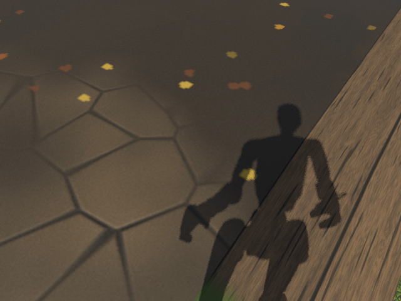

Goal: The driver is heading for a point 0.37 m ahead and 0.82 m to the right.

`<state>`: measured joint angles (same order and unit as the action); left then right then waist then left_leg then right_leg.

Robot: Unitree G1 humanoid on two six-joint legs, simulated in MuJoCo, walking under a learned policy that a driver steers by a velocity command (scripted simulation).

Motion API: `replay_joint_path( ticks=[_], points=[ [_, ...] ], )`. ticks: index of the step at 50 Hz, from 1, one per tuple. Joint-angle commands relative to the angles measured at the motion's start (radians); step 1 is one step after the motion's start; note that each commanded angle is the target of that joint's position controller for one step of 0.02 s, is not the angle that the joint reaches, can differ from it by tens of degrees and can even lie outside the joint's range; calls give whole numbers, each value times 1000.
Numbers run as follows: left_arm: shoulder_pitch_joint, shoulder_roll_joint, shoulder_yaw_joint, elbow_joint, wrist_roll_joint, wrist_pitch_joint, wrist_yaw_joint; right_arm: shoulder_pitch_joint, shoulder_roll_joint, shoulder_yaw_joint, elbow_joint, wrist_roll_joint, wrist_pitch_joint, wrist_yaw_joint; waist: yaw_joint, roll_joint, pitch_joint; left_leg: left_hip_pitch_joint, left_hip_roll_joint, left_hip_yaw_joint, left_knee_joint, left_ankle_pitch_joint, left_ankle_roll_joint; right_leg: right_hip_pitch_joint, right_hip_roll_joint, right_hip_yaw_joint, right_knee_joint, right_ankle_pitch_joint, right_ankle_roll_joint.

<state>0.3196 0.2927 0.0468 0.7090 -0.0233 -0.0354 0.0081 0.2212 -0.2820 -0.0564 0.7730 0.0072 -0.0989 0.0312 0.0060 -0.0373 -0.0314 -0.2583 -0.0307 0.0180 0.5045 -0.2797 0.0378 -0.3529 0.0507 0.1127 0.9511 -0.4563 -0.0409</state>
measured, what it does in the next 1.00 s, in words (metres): walks ahead, turning right: right foot, then left foot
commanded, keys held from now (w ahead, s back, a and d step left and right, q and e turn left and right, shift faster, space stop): w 0.16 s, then w+e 0.52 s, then e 0.32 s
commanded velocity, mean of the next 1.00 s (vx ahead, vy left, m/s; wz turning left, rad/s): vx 0.41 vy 0.00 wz -0.40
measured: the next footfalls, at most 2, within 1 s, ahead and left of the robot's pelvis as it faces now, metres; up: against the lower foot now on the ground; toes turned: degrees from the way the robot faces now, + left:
right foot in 0.36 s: +0.37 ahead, -0.14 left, +0.00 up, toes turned -5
left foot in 0.84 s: +0.68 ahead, -0.02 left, +0.00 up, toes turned -23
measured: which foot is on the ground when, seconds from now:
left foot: down 0.00-0.38, up 0.40-0.82, down 0.84-1.00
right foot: up 0.00-0.34, down 0.36-0.86, up 0.88-1.00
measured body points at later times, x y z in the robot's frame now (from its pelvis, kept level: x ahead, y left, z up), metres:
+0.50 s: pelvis +0.27 -0.06 +0.00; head +0.30 -0.07 +0.44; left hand +0.46 +0.18 -0.10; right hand +0.31 -0.35 -0.13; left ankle +0.16 +0.10 -0.64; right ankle +0.33 -0.14 -0.74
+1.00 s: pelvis +0.52 -0.06 -0.01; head +0.56 -0.08 +0.44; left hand +0.71 +0.18 -0.12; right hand +0.61 -0.37 -0.09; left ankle +0.65 +0.00 -0.74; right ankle +0.41 -0.15 -0.65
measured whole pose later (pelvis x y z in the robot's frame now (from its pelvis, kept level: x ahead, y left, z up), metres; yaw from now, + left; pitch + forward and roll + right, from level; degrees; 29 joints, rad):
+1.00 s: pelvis +0.52 -0.06 -0.01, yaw -25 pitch +1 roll +1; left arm 0.29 0.33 0.07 0.69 -0.03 0.04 0.04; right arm 0.07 -0.25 -0.03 0.65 -0.02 -0.04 -0.01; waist 0.04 -0.02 0.08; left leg -0.40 -0.01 0.04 0.49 -0.11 0.03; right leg -0.48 0.04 0.08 1.22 -0.50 0.07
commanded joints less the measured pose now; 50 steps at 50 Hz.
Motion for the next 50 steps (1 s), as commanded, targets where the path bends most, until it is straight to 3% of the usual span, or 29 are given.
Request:
replay_joint_path(
  ticks=[1,3,8,11,13,14,16,18,19,20,21,22,23,24,25,28,31,34,38,41,42,43,44,45,46,47,48,49,50],
  points=[
    [-117,122,34,-111,7,-47,-5,104,-140,-32,-20,-4,-2,-12,-59,142,103,340,332,-491,-314,-221,194,-547,-106,-1,181,103,2],
    [-141,89,29,-111,15,-51,-16,90,-118,-20,-26,-9,1,-17,-50,144,101,268,273,-356,-343,-25,167,-478,-136,-31,110,195,18],
    [-260,13,-2,-149,16,-57,-28,137,-151,-23,-1,6,14,-29,-81,130,95,190,208,-149,-363,297,152,-349,-118,-112,-198,388,62],
    [-323,15,-6,-157,2,-58,-47,179,-176,-27,19,10,18,-33,-104,136,103,187,229,-90,-381,292,139,-258,-96,-137,-337,502,50],
    [-347,30,-1,-168,-5,-55,-59,195,-176,-27,36,14,22,-33,-95,134,118,237,265,-70,-375,322,127,-250,-93,-123,-378,504,19],
    [-353,39,2,-172,-5,-53,-64,196,-178,-29,42,16,26,-33,-85,131,119,271,279,-54,-357,377,117,-245,-87,-122,-393,478,-1],
    [-309,74,18,-169,2,-49,-67,186,-197,-36,41,13,35,-40,-40,143,67,331,286,-6,-249,694,92,-149,-42,-152,-400,401,-44],
    [-67,147,63,-105,2,-37,-56,173,-202,-35,26,4,51,-53,93,131,-84,265,239,77,83,940,43,196,20,-183,-432,396,-100],
    [95,215,86,-76,2,-25,-41,187,-171,-19,-7,-23,49,-63,146,21,-202,28,204,91,393,643,10,508,-130,43,-405,374,-154],
    [99,298,94,-70,-5,-31,-46,302,-31,27,-45,-34,25,-47,37,-248,-323,-366,-7,20,739,-218,-46,783,-375,620,-538,91,-340],
    [118,189,71,-75,-7,-34,-43,206,-144,4,-40,-1,-7,-34,107,-140,-330,-474,20,-132,840,-257,-32,780,-370,708,-638,-21,-320],
    [61,166,60,-75,4,-38,-40,100,-176,-5,-81,32,-27,-25,104,-108,-168,-539,62,-122,835,-168,-16,656,-339,555,-657,75,-278],
    [4,161,58,-84,9,-41,-38,55,-162,2,-91,22,-41,-27,72,-1,-94,-507,101,-116,772,-89,-9,511,-296,448,-666,205,-257],
    [-49,139,50,-91,16,-40,-39,25,-155,-3,-89,-6,-43,-34,38,56,-29,-455,126,-108,693,-41,-13,379,-251,357,-688,329,-232],
    [-82,133,47,-105,31,-42,-36,55,-157,-7,-97,-10,-36,-32,-9,-2,-30,-395,143,-121,663,-13,-22,301,-238,327,-708,407,-245],
    [-104,120,46,-98,14,-47,-26,66,-132,-5,-97,-23,-4,-32,-42,-6,7,-346,150,-95,562,10,-70,151,-202,249,-756,459,-262],
    [-62,153,55,-72,12,-46,-9,-66,-101,6,-143,-31,3,-35,-5,2,62,-360,126,-78,351,194,-103,72,-156,183,-770,467,-238],
    [-5,168,60,-43,3,-37,1,-193,-74,16,-173,-24,-8,-27,48,-5,64,-258,68,-67,130,382,-105,36,-116,154,-746,396,-188],
    [62,166,64,-4,-4,-8,15,-256,-110,-1,-203,-20,-18,-14,59,-33,39,-201,7,-90,-4,380,-80,147,-123,226,-590,539,-139],
    [12,149,64,-26,0,16,27,-162,-138,-20,-181,-24,-22,-16,-3,-70,-20,-97,5,-93,-69,322,-31,227,-110,287,-412,627,-87],
    [-7,119,54,-45,2,16,25,-87,-161,-27,-174,-36,-26,-24,-45,-50,-91,66,65,-108,-101,459,10,186,-58,256,-278,610,-47],
    [50,50,32,-68,26,14,22,16,-223,-37,-174,-53,-22,-34,-48,124,-249,383,294,-287,1,848,96,4,26,168,20,190,9],
    [235,59,21,-53,3,12,14,64,-220,-40,-154,-37,3,-30,-3,373,-416,637,538,-626,1,841,295,-236,108,97,284,-318,56],
    [236,166,44,-29,-4,21,15,22,-169,-34,-180,-16,25,-29,-12,238,-386,541,516,-656,-59,564,274,-286,12,104,395,-219,84],
    [102,200,59,-51,-11,38,20,-22,-115,-19,-198,-19,41,-38,-41,161,-248,428,443,-511,-90,429,226,-328,-16,50,429,-133,108],
    [43,194,61,-65,-10,59,28,-79,-91,-7,-195,-24,55,-43,-27,106,-144,283,385,-398,-128,372,198,-322,-45,16,396,-78,124],
    [16,184,65,-80,-2,76,36,-120,-90,-5,-189,-27,62,-46,-6,120,-74,164,348,-331,-159,327,189,-297,-76,6,351,-47,129],
    [31,147,58,-82,-3,88,36,-141,-106,-10,-179,-35,65,-46,16,154,-26,50,302,-249,-202,315,175,-226,-85,-24,294,-24,130],
    [39,116,52,-83,0,93,38,-151,-112,-15,-172,-39,63,-45,21,175,-9,2,278,-190,-227,336,177,-187,-81,-51,243,-4,130]
  ],
)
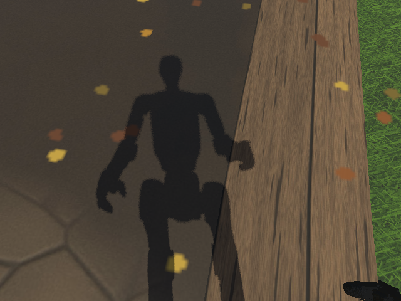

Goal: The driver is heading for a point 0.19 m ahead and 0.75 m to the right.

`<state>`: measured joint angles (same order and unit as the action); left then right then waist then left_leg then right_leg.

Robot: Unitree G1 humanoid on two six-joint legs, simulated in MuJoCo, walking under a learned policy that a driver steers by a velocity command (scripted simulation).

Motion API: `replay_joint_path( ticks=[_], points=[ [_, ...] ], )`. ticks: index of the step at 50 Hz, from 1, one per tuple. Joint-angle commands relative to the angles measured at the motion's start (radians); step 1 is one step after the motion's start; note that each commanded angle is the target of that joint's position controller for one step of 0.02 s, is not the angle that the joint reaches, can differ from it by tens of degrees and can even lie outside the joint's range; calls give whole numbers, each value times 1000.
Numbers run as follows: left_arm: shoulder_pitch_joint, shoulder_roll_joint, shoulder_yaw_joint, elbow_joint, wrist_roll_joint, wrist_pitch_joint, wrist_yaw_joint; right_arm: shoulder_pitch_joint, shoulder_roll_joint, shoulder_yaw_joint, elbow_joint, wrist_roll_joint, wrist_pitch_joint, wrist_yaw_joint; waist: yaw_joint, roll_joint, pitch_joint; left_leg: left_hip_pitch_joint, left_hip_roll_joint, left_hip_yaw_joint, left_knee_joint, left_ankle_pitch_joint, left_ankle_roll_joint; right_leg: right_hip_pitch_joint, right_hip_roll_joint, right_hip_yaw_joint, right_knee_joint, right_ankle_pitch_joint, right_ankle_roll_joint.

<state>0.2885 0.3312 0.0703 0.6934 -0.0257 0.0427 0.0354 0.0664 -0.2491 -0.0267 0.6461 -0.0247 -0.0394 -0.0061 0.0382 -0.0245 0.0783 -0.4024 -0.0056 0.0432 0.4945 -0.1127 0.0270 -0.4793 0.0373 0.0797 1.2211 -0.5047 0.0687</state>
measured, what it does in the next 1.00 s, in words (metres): walks ahead, turning right: right foot, then left foot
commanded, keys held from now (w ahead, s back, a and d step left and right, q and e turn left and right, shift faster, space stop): e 0.24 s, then w+e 0.76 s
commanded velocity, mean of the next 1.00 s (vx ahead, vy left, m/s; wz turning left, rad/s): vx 0.30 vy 0.00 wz -0.60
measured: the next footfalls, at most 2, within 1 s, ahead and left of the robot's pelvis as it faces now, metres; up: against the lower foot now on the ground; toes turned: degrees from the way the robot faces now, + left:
right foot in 0.30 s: +0.09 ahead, -0.14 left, +0.00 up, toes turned -12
left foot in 0.74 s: +0.36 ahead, +0.01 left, +0.00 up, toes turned -29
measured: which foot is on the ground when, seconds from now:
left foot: down 0.00-0.30, up 0.32-0.72, down 0.74-1.00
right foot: up 0.00-0.28, down 0.30-0.74, up 0.76-1.00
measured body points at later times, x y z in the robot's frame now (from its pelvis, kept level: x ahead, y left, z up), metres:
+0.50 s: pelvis +0.09 -0.05 +0.02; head +0.10 -0.09 +0.47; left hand +0.25 +0.20 -0.06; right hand +0.17 -0.37 -0.09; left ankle +0.20 +0.09 -0.66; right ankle +0.05 -0.13 -0.73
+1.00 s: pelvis +0.31 -0.09 +0.01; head +0.33 -0.10 +0.46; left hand +0.59 +0.05 -0.08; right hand +0.19 -0.36 -0.10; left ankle +0.32 +0.03 -0.73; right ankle +0.28 -0.26 -0.65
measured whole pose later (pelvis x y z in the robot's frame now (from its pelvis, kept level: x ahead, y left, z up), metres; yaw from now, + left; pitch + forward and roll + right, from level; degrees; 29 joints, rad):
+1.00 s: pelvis +0.31 -0.09 +0.01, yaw -35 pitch +1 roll +2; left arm 0.24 0.32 0.07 0.64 -0.03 -0.02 0.00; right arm 0.31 -0.27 -0.07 0.82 0.00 -0.09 0.01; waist -0.05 -0.05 0.02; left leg -0.08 -0.02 0.11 0.30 -0.25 0.02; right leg -0.66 -0.07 0.07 1.06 -0.22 0.00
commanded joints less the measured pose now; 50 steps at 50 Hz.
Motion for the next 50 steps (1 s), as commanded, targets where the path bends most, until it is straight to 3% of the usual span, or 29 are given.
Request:
replay_joint_path(
  ticks=[1,5,10,12,13,14,15,16,17,18,19,20,21,23,25,29,33,35,36,37,38,39,40,41,42,43,44,46,50],
  points=[
    [69,57,24,-72,6,14,11,4,-150,-50,-36,-7,1,-7,-11,171,-127,148,255,-181,-225,223,201,-43,-71,-33,-74,56,20],
    [-1,45,15,-103,16,9,-6,-4,-182,-67,-13,11,11,-13,-29,139,-195,206,307,-113,-229,291,230,20,-110,-43,-262,170,5],
    [-74,72,24,-139,13,19,-34,-2,-221,-82,13,30,32,-5,-47,156,-158,212,327,-56,-227,111,200,103,-101,-92,-451,202,-38],
    [-71,75,31,-145,14,20,-43,-3,-232,-85,26,45,39,-3,-29,150,-152,229,329,-37,-175,79,162,158,-83,-119,-583,234,-69],
    [-46,78,37,-133,14,19,-44,11,-228,-86,37,54,42,-2,-18,137,-161,198,312,-10,-140,-33,128,230,-60,-138,-661,273,-94],
    [3,102,51,-111,12,19,-39,40,-195,-78,53,53,44,1,-7,101,-167,117,277,24,-71,-192,80,339,-43,-122,-709,272,-128],
    [87,172,74,-95,6,15,-26,50,-128,-59,55,34,45,9,13,-91,-152,-60,178,126,183,-367,-2,463,-181,106,-850,242,-204],
    [123,288,95,-109,4,1,-21,-18,-106,-49,-24,11,35,10,22,-289,-126,-389,9,103,453,-559,-64,532,-383,529,-942,23,-396],
    [110,233,78,-115,28,-33,-30,-98,-168,-70,-31,28,15,10,72,-163,-116,-445,25,-79,561,-497,-44,488,-387,590,-1021,-102,-424],
    [62,191,61,-113,31,-56,-31,-87,-200,-83,-30,49,2,17,30,-146,-82,-451,55,-109,557,-391,-17,462,-362,525,-1037,-163,-378],
    [14,158,50,-118,20,-68,-28,-49,-207,-91,-1,45,-6,17,-1,-122,-71,-431,73,-109,537,-305,-15,449,-326,458,-1029,-126,-335],
    [-10,133,39,-119,12,-69,-23,-37,-209,-93,12,27,-13,16,-9,-123,-73,-411,79,-109,499,-236,-27,444,-299,409,-1029,-69,-312],
    [-14,124,31,-121,17,-71,-17,-33,-197,-92,20,20,-21,19,-18,-124,-74,-364,72,-101,476,-167,-36,419,-266,366,-1034,-11,-298],
    [2,124,30,-118,27,-80,-10,-37,-173,-87,29,22,-34,26,-19,-98,-82,-315,46,-86,402,-58,-52,408,-231,309,-1036,108,-288],
    [22,136,35,-107,23,-85,-5,-63,-149,-78,28,25,-40,29,-9,-93,-73,-268,28,-84,285,6,-68,387,-208,266,-1029,180,-282],
    [69,160,47,-79,7,-83,-4,-131,-129,-63,5,36,-48,38,24,-108,-41,-174,3,-95,105,31,-90,330,-194,263,-1003,200,-283],
    [85,154,47,-63,1,-76,-10,-132,-152,-64,-7,46,-65,46,23,-110,-38,-64,-6,-110,21,-6,-74,303,-206,342,-951,183,-280],
    [68,141,44,-64,1,-72,-12,-66,-174,-74,6,47,-77,45,-14,-131,-56,37,-10,-101,-18,-32,-48,297,-196,374,-897,214,-263],
    [60,116,37,-65,1,-69,-12,0,-182,-81,27,43,-81,40,-48,-127,-77,138,-9,-89,-59,-18,-30,272,-165,367,-846,224,-242],
    [54,73,23,-70,6,-70,-12,97,-209,-93,44,33,-86,31,-96,-104,-134,305,47,-130,-67,-30,4,203,-117,324,-724,230,-206],
    [60,3,1,-93,16,-74,-14,236,-273,-107,59,13,-87,21,-142,72,-255,567,237,-350,-101,-168,77,24,-25,199,-419,124,-149],
    [111,11,-1,-136,-13,-85,-8,311,-335,-123,93,7,-77,31,-108,364,-304,699,406,-779,-230,-461,197,-240,51,114,-141,-114,-108],
    [110,107,22,-101,-22,-87,-6,255,-242,-100,78,27,-74,33,-103,247,-194,629,406,-759,-259,-582,190,-331,-26,130,-16,-45,-94],
    [43,133,30,-97,-13,-84,-10,220,-191,-86,69,32,-67,27,-110,184,-104,541,364,-606,-254,-480,156,-345,-58,104,10,40,-92],
    [24,117,29,-90,-4,-83,-10,182,-165,-76,63,24,-63,22,-94,130,-77,475,320,-493,-263,-352,135,-315,-83,88,-2,113,-88],
    [-2,102,29,-95,1,-84,-15,166,-141,-69,69,20,-60,17,-87,124,-46,425,295,-410,-276,-223,130,-301,-107,86,-29,165,-85],
    [-7,82,27,-98,-1,-82,-23,161,-133,-64,73,14,-61,12,-77,134,-41,383,271,-331,-296,-146,121,-267,-127,73,-44,202,-86],
    [-27,42,17,-110,-6,-76,-31,168,-132,-65,88,19,-67,10,-75,144,-32,356,255,-231,-318,-11,132,-272,-140,41,-70,238,-76],
    [-99,12,3,-145,3,-78,-43,179,-172,-74,112,22,-66,7,-79,105,-25,363,253,-83,-338,195,145,-293,-145,5,-240,366,-57]
  ],
)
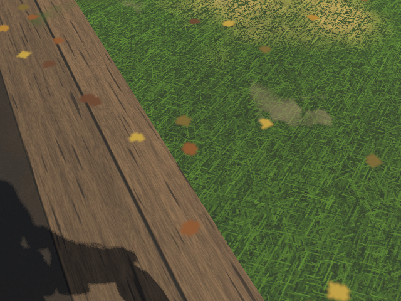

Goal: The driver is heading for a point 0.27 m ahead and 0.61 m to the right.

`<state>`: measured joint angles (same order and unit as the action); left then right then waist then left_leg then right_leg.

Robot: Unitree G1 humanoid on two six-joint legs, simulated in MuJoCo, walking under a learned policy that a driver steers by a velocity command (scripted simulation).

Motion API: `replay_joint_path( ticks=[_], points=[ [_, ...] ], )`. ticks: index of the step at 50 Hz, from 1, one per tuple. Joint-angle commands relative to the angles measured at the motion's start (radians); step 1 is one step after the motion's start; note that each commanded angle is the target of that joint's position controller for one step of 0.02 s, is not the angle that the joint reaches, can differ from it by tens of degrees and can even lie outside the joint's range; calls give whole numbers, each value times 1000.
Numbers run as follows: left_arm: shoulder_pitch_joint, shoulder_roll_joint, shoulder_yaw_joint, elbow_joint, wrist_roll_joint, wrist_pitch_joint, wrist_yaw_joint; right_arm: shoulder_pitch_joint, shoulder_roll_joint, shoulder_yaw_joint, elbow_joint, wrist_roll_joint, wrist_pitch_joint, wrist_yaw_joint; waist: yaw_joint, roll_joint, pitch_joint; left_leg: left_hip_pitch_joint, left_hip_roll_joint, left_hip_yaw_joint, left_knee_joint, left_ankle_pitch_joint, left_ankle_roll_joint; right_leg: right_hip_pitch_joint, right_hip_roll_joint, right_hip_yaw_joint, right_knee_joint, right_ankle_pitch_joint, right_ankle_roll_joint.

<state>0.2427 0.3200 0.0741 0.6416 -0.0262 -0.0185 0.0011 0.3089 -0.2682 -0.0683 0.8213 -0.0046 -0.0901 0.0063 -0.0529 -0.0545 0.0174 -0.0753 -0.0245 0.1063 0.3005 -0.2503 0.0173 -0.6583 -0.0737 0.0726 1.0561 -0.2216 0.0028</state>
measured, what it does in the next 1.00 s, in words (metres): walks ahead, turning right: right foot, then left foot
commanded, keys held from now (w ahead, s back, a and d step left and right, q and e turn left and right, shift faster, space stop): w+e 1.00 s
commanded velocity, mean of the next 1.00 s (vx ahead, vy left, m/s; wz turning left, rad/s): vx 0.49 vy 0.00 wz -0.60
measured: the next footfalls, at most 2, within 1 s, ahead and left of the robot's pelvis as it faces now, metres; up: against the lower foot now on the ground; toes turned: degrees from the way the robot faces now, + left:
right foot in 0.24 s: +0.30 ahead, -0.14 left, +0.00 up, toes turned -10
left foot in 0.72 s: +0.63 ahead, -0.03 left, +0.00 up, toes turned -29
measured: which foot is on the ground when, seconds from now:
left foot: down 0.00-0.24, up 0.26-0.70, down 0.72-1.00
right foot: up 0.00-0.22, down 0.24-0.72, up 0.74-1.00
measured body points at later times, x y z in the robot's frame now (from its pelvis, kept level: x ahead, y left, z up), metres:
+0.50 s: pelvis +0.28 -0.07 +0.00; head +0.32 -0.10 +0.45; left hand +0.45 +0.18 -0.10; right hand +0.40 -0.38 -0.09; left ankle +0.46 +0.08 -0.67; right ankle +0.26 -0.14 -0.74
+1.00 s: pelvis +0.57 -0.12 +0.00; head +0.59 -0.13 +0.45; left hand +0.86 +0.01 -0.09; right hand +0.44 -0.38 -0.12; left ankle +0.59 -0.01 -0.74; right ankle +0.56 -0.30 -0.67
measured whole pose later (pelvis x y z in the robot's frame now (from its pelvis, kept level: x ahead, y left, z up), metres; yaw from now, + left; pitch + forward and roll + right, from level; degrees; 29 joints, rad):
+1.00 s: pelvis +0.57 -0.12 +0.00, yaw -36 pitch +1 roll +2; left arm 0.20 0.32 0.07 0.64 -0.02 -0.01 0.00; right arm 0.32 -0.28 -0.06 0.80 0.00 -0.09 0.01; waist -0.06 -0.05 0.04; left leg -0.09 -0.02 0.13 0.29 -0.22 0.02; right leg -0.67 -0.08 0.07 1.00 -0.19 0.01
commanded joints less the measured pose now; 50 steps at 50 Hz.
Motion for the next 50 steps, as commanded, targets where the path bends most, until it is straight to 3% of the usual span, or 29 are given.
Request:
replay_joint_path(
  ticks=[1,5,7,9,10,11,12,13,14,15,16,17,19,22,26,30,33,34,35,36,37,38,39,40,41,42,44,47,50],
  points=[
    [-78,16,-5,-98,4,-20,-16,-68,-160,-33,-61,3,-12,-7,6,132,40,30,260,-105,-147,350,146,-91,-32,-6,-143,138,7],
    [-204,-4,-16,-132,2,-28,-47,-19,-193,-36,-34,16,1,-14,-30,114,72,56,265,-3,-151,397,122,-8,-6,-88,-353,241,-21],
    [-222,13,-9,-147,0,-27,-58,-6,-215,-40,-23,26,12,-15,-14,120,69,113,282,32,-106,558,106,33,20,-114,-409,201,-53],
    [-174,58,14,-146,5,-20,-61,-1,-250,-50,-23,34,27,-22,38,154,8,169,288,69,36,903,88,148,88,-166,-421,102,-99],
    [-80,95,34,-126,5,-15,-60,-2,-262,-53,-26,35,37,-26,96,161,-49,162,284,84,181,1019,79,274,126,-184,-433,69,-128],
    [84,142,64,-84,1,-10,-50,-15,-253,-48,-35,38,41,-31,189,135,-131,60,259,104,389,981,53,519,155,-174,-492,128,-169],
    [227,206,89,-51,-5,6,-27,14,-195,-25,-52,10,36,-32,235,16,-217,-192,213,96,697,555,16,825,38,28,-501,91,-220],
    [148,304,95,-83,-15,-5,-23,88,-76,19,-121,-8,10,-15,100,-251,-344,-606,-12,-9,1093,-305,-36,1112,-238,656,-643,-115,-442],
    [179,205,68,-100,-2,-20,-29,-13,-185,-1,-130,21,-30,1,183,-102,-413,-704,18,-218,1146,-288,-16,1110,-254,758,-754,-224,-423],
    [149,162,52,-85,10,-35,-31,-104,-202,-4,-162,54,-47,9,178,-52,-258,-742,59,-209,1100,-204,5,987,-220,609,-768,-161,-366],
    [89,145,45,-81,9,-44,-33,-114,-180,3,-165,41,-53,4,119,58,-149,-699,103,-207,988,-128,5,814,-175,494,-774,-29,-331],
    [30,114,35,-86,11,-48,-31,-113,-182,-2,-153,14,-49,-3,83,65,-109,-637,132,-206,899,-97,-4,701,-137,406,-779,83,-311],
    [-24,113,31,-99,27,-51,-22,-74,-182,-5,-145,-1,-28,-1,32,19,-67,-546,146,-203,839,-62,-30,548,-105,350,-820,210,-320],
    [-7,125,33,-69,17,-54,-5,-115,-141,5,-154,-15,-5,-2,32,33,-26,-526,134,-165,695,23,-81,422,-62,248,-841,288,-310],
    [47,146,38,-31,9,-43,12,-284,-96,24,-196,-11,-7,4,96,5,4,-452,72,-151,378,305,-97,357,9,180,-823,179,-243],
    [113,145,40,10,-2,-36,13,-367,-125,14,-227,9,-19,17,126,-19,8,-400,37,-183,241,344,-78,417,-22,266,-758,75,-216],
    [116,137,40,21,0,-25,18,-329,-157,-4,-223,13,-30,22,97,-60,-4,-358,31,-196,203,205,-39,507,-55,354,-660,97,-196],
    [105,127,38,20,1,-20,18,-270,-165,-13,-209,13,-34,20,63,-73,-18,-280,26,-178,175,182,-18,505,-43,360,-615,124,-180],
    [104,92,25,17,5,-20,15,-173,-190,-28,-191,5,-38,13,15,-62,-79,-122,48,-181,155,181,16,477,5,326,-502,169,-148],
    [117,27,1,1,20,-22,11,-24,-242,-43,-181,-11,-41,4,-41,46,-226,139,215,-339,174,128,81,360,68,247,-221,36,-108],
    [257,-18,-15,-24,-13,-30,11,60,-316,-62,-144,-21,-27,8,16,378,-350,442,442,-828,61,-124,252,7,200,116,106,-380,-35],
    [242,93,3,1,-24,-30,17,42,-222,-45,-156,5,-21,14,-5,286,-289,406,453,-926,1,-370,239,-115,112,136,240,-343,-18],
    [125,149,20,-10,-17,-24,17,-2,-161,-29,-166,8,-14,8,-32,193,-159,290,408,-755,-13,-340,191,-144,77,113,267,-249,-9],
    [67,145,22,-21,-3,-20,20,-51,-144,-21,-170,-2,-7,5,-19,128,-88,172,364,-617,-23,-198,163,-111,45,79,249,-181,-4],
    [29,130,23,-34,7,-21,17,-75,-126,-15,-160,-7,-4,3,-5,122,-31,82,325,-518,-43,-75,157,-91,18,78,201,-134,-3],
    [31,108,23,-36,2,-18,11,-84,-113,-10,-154,-14,-6,-1,16,146,-12,23,294,-435,-68,4,145,-46,-7,73,168,-104,-6],
    [37,63,16,-36,-4,-8,7,-81,-103,-11,-136,-5,-15,-2,25,161,-3,-13,269,-329,-110,89,149,-19,-22,45,123,-84,-7],
    [-15,31,5,-64,4,-1,1,-65,-141,-26,-105,3,-21,-2,26,141,20,-7,293,-235,-143,229,179,-72,-40,35,11,-22,8],
    [-69,21,-2,-71,4,-10,-15,-69,-166,-32,-89,3,-14,-4,14,123,22,18,271,-115,-150,320,159,-56,-37,5,-152,136,5]
  ],
)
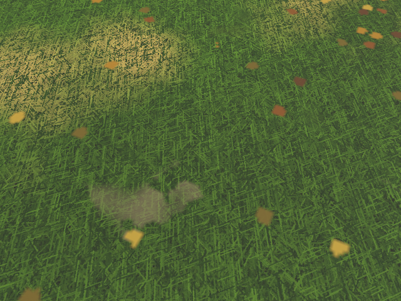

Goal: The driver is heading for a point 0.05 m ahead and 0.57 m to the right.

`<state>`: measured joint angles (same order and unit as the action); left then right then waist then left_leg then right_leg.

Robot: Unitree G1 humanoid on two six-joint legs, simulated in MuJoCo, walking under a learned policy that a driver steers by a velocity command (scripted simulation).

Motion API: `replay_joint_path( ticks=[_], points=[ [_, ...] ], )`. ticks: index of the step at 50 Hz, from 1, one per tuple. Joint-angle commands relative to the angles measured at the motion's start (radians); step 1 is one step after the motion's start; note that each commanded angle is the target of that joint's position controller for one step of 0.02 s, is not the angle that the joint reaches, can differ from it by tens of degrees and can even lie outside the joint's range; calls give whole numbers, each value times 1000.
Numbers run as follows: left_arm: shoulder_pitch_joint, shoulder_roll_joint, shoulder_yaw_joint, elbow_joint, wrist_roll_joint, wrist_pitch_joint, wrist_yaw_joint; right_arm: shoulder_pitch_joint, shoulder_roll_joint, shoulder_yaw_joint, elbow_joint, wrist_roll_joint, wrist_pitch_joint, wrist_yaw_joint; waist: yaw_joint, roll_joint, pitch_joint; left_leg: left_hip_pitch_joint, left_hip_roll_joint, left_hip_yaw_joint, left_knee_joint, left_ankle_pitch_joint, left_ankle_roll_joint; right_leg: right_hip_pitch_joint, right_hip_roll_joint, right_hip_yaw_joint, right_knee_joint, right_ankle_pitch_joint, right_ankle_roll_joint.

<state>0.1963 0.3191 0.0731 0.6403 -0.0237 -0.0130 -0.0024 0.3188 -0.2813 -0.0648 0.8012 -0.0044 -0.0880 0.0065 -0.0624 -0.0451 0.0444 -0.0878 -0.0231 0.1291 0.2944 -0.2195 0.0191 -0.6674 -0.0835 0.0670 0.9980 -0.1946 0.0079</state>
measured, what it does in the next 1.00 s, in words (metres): walks ahead, turning right: right foot, then left foot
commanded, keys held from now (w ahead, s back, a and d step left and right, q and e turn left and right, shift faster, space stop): w+e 0.18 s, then w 0.28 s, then no key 0.22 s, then e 0.32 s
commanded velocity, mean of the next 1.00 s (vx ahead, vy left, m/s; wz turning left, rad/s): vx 0.34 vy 0.00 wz -0.33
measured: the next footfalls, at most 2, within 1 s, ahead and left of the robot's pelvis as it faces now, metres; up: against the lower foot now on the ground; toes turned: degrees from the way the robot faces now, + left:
right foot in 0.22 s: +0.29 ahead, -0.15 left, +0.00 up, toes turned -10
left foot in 0.70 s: +0.60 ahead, +0.00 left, +0.00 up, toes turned -12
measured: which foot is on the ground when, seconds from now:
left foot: down 0.00-0.24, up 0.26-0.68, down 0.70-1.00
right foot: up 0.00-0.20, down 0.22-0.72, up 0.74-1.00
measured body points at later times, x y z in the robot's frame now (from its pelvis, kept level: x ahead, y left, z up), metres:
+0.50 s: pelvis +0.28 -0.08 +0.00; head +0.31 -0.09 +0.45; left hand +0.41 +0.18 -0.10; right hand +0.39 -0.37 -0.10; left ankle +0.43 +0.09 -0.67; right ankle +0.25 -0.14 -0.74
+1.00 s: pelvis +0.45 -0.07 -0.01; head +0.49 -0.09 +0.44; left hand +0.64 +0.17 -0.13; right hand +0.51 -0.37 -0.12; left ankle +0.57 +0.01 -0.74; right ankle +0.42 -0.21 -0.70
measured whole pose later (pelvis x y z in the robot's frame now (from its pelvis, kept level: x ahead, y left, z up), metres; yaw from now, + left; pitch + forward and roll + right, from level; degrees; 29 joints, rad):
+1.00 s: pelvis +0.45 -0.07 -0.01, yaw -20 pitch +1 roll +1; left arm 0.22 0.30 0.07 0.77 -0.01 0.06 0.04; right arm 0.09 -0.26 -0.04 0.79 -0.02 0.00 -0.02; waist 0.00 -0.01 0.08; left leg -0.34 0.03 0.14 0.41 -0.09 0.04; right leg -0.48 -0.06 0.02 0.90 -0.40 0.05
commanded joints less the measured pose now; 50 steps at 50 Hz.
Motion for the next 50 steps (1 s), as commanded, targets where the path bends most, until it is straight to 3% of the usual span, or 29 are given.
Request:
replay_joint_path(
  ticks=[1,5,7,9,10,11,12,13,14,15,16,17,18,20,23,26,28,31,34,35,36,37,38,39,40,41,43,46,50],
  points=[
    [-55,17,-4,-76,1,-20,-19,-75,-159,-36,-63,5,-13,-6,11,111,3,30,259,-100,-145,303,147,-27,-22,-9,-155,160,-4],
    [-179,5,-12,-115,-3,-26,-45,-18,-192,-42,-29,18,5,-11,-26,100,39,92,277,-19,-139,338,124,12,1,-73,-317,210,-31],
    [-199,21,-5,-133,-3,-25,-55,-9,-212,-48,-19,29,17,-12,-12,108,39,148,294,12,-92,480,109,40,24,-102,-363,144,-60],
    [-148,62,16,-132,4,-18,-58,-10,-245,-58,-19,37,31,-19,40,143,-18,189,296,49,50,820,90,158,90,-156,-375,38,-103],
    [-52,94,35,-111,6,-15,-55,-8,-252,-59,-18,41,39,-23,100,143,-77,167,288,65,195,931,80,301,129,-170,-401,17,-133],
    [117,138,65,-65,3,-10,-42,-13,-234,-49,-20,40,42,-27,195,113,-160,52,259,86,400,884,52,561,156,-155,-468,84,-173],
    [255,211,85,-29,-1,1,-20,22,-153,-17,-38,0,34,-24,221,-52,-257,-231,205,82,715,333,16,882,-23,109,-459,108,-233],
    [194,281,83,-60,-9,-12,-18,79,-71,18,-93,-4,7,-12,114,-237,-398,-584,1,-48,1048,-363,-31,1102,-269,706,-623,-123,-436],
    [210,181,56,-58,3,-26,-24,-12,-182,-8,-85,35,-23,2,187,-76,-400,-674,50,-208,1100,-319,-20,1074,-272,689,-696,-158,-398],
    [179,151,45,-44,11,-38,-26,-90,-186,-8,-114,62,-36,8,180,-58,-256,-713,88,-193,1064,-246,-3,955,-233,527,-696,-79,-353],
    [118,128,35,-37,9,-48,-29,-104,-167,-4,-108,47,-39,2,132,25,-164,-671,137,-189,972,-167,-2,800,-185,401,-700,44,-313],
    [63,94,24,-39,15,-53,-27,-105,-168,-8,-97,23,-34,-3,99,22,-127,-613,165,-191,897,-122,-9,693,-150,319,-713,147,-291],
    [33,77,15,-45,26,-57,-25,-77,-165,-9,-85,18,-23,0,67,0,-107,-552,180,-194,873,-89,-15,615,-124,271,-742,208,-285],
    [23,80,16,-29,24,-69,-21,-42,-135,-5,-69,12,-1,3,42,0,-99,-504,181,-180,821,-55,-40,537,-114,217,-789,281,-297],
    [49,101,19,10,23,-77,-9,-121,-105,3,-92,3,15,-1,57,11,-37,-556,179,-169,675,81,-76,491,-90,130,-837,306,-288],
    [59,103,15,40,26,-66,5,-207,-73,15,-111,-4,3,6,83,3,-9,-482,131,-135,433,267,-77,458,-24,9,-802,485,-227],
    [114,115,17,74,24,-60,10,-264,-61,20,-124,0,-6,17,117,-1,-24,-411,89,-117,334,386,-69,469,-28,0,-784,486,-208],
    [128,113,14,108,19,-50,12,-281,-84,12,-130,0,-9,31,115,-26,-32,-410,68,-144,247,363,-30,567,-69,38,-709,479,-191],
    [94,115,16,128,16,-35,19,-183,-126,-6,-102,-15,-12,35,46,-40,-77,-310,42,-140,175,299,25,637,-79,70,-554,558,-150],
    [107,99,11,129,19,-33,19,-124,-156,-17,-84,-27,-18,28,22,0,-125,-172,53,-136,133,502,47,613,-18,57,-434,561,-116],
    [185,54,-6,119,39,-38,16,-76,-219,-24,-92,-49,-22,20,43,125,-260,116,214,-266,239,932,125,449,58,48,-230,296,-66],
    [316,-2,-27,155,26,-38,14,-40,-184,-15,-92,-50,-5,15,43,306,-414,356,439,-513,236,1084,308,230,163,27,88,-388,11],
    [279,98,-4,161,5,-27,13,-6,-141,-7,-91,-18,14,17,2,234,-465,343,447,-589,191,887,320,176,161,105,214,-547,24],
    [191,148,16,135,-12,-9,19,-61,-152,-10,-99,-2,29,11,1,168,-357,249,425,-534,136,645,286,102,129,95,284,-488,34],
    [132,140,19,121,-12,13,30,-123,-130,-2,-104,-2,41,1,18,121,-258,129,384,-467,86,452,251,73,95,59,270,-426,43],
    [117,123,20,117,-7,38,40,-184,-107,6,-105,-7,50,-5,46,123,-176,-8,354,-405,32,289,229,95,62,48,218,-377,53],
    [146,79,17,119,-1,73,55,-252,-104,4,-102,-23,60,-11,86,199,-105,-194,291,-298,-51,123,201,206,48,-5,110,-308,66],
    [141,57,16,105,12,76,57,-262,-127,-10,-89,-20,62,-27,85,195,-132,-202,308,-218,-67,178,225,256,28,-37,4,-245,61],
    [81,58,16,76,14,72,37,-279,-157,-24,-73,-9,81,-44,68,175,-153,-174,340,-165,-76,134,225,308,9,-67,-130,-159,35]
  ],
)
